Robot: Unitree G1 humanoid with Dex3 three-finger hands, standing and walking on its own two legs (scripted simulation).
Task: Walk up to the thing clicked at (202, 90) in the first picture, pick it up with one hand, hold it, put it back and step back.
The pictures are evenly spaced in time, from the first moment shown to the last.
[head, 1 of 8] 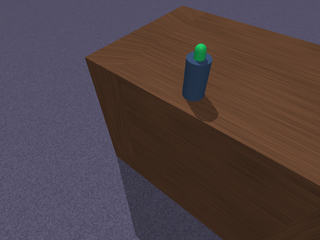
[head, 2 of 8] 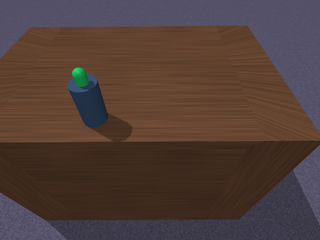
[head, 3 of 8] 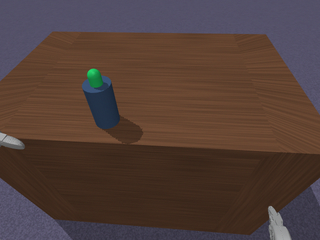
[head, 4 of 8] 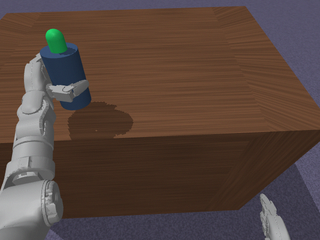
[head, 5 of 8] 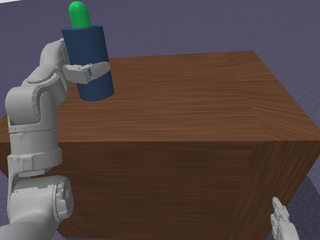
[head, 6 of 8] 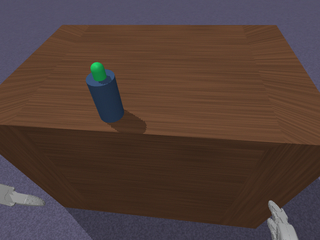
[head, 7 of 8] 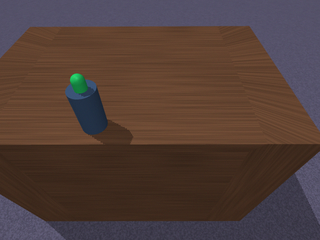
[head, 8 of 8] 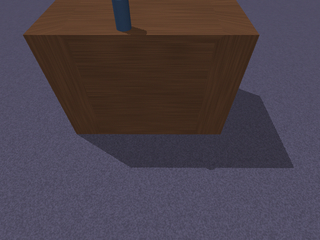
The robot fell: no
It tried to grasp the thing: yes
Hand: left
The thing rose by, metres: 0.25
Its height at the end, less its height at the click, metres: +0.00
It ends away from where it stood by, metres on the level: 0.02
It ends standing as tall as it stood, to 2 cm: yes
